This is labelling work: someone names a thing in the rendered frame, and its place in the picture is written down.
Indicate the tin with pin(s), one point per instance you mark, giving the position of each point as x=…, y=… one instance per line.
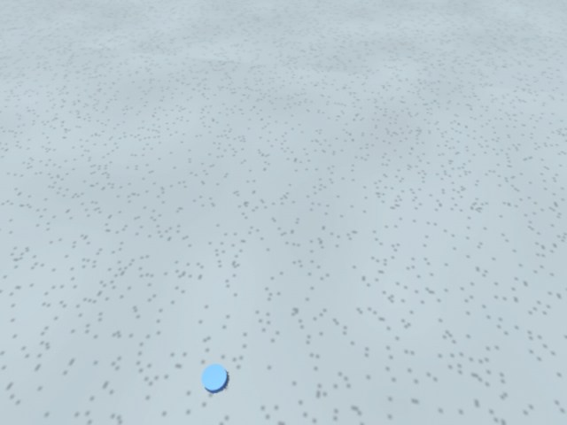
x=215, y=378

